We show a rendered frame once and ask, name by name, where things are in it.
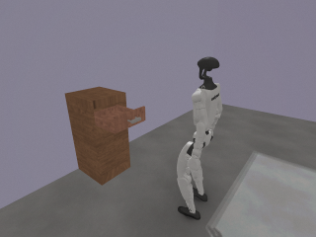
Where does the robot right foot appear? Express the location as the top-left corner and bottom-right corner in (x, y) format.
(193, 187), (208, 202)

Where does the cabinet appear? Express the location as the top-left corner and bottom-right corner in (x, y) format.
(65, 86), (130, 185)

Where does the robot right upper arm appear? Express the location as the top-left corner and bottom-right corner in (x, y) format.
(214, 83), (223, 115)

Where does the robot left upper arm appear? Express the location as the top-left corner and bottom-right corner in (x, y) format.
(192, 89), (209, 130)

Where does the robot right forearm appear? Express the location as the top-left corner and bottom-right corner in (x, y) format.
(208, 113), (221, 131)

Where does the robot left thigh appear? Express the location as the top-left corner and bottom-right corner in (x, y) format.
(177, 141), (195, 184)

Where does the handle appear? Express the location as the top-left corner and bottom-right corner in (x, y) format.
(127, 117), (141, 123)

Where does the robot left hand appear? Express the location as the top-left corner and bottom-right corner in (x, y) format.
(186, 157), (200, 179)

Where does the drawer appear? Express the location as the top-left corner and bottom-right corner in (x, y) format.
(94, 105), (146, 134)

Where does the robot left forearm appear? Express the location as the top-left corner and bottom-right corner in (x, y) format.
(191, 121), (206, 159)

